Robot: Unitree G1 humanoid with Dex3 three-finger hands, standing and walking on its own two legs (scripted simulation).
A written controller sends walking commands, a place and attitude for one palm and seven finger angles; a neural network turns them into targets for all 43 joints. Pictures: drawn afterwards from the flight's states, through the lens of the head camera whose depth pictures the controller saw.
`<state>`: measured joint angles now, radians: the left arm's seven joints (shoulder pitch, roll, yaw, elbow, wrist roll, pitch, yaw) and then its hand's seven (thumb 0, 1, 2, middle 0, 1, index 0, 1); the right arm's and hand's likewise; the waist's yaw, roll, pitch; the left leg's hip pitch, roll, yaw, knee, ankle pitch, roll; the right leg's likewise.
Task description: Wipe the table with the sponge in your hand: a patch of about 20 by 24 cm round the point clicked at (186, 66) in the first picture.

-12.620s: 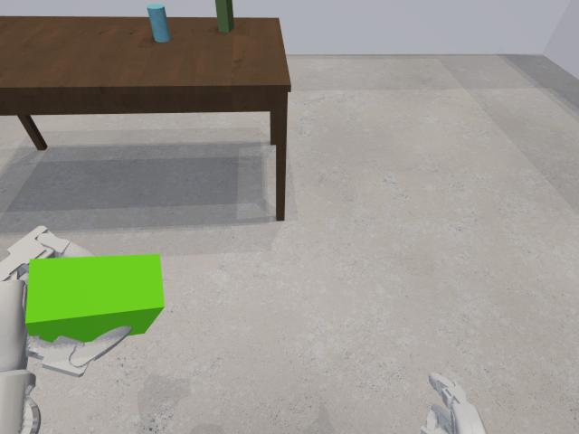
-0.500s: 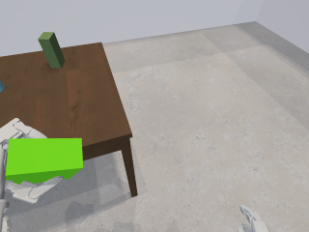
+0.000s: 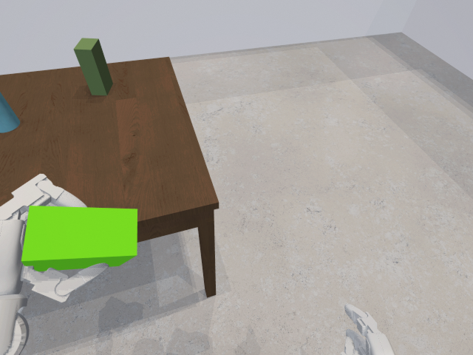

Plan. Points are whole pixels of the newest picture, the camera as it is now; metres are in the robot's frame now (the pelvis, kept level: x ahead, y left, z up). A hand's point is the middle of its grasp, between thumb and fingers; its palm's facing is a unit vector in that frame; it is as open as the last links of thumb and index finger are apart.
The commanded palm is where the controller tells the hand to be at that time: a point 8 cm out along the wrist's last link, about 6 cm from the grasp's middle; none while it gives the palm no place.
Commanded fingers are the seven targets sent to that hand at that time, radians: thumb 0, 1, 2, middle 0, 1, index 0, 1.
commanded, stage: come to a stop and stand still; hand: left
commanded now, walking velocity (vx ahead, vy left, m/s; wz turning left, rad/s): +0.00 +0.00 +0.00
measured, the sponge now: (97, 240) +0.22 +0.21 +0.13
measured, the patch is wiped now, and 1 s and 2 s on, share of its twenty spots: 0.00 0.00 0.00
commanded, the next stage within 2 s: look again from close up in 0.46 s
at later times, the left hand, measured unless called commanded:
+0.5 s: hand (41, 216) +0.24 +0.28 +0.16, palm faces +0.38 -0.86 -0.34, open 10.1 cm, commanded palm +0.18 +0.30 +0.18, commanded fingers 0.00 0.10 1.30 -1.20 -1.60 -1.20 -1.60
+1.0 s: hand (47, 227) +0.22 +0.26 +0.16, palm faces +0.39 -0.85 -0.35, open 10.1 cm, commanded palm +0.17 +0.29 +0.18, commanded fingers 0.00 0.10 1.30 -1.20 -1.60 -1.20 -1.60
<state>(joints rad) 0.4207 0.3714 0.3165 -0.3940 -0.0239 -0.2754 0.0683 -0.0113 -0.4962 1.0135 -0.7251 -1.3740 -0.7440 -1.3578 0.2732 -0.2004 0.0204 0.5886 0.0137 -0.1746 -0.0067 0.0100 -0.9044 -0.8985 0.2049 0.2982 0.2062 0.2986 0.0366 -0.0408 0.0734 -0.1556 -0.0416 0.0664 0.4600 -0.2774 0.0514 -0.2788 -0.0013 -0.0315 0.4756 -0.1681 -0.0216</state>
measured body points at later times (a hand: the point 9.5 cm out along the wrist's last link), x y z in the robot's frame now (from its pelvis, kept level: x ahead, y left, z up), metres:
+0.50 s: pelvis +0.02 +0.02 +0.00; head +0.04 +0.06 +0.45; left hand +0.21 +0.32 +0.18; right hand +0.21 -0.18 -0.06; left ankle -0.02 +0.09 -0.74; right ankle +0.06 -0.10 -0.74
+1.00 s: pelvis +0.01 +0.01 +0.00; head +0.02 +0.03 +0.45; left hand +0.19 +0.30 +0.18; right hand +0.18 -0.21 -0.06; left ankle -0.02 +0.09 -0.74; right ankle +0.06 -0.10 -0.74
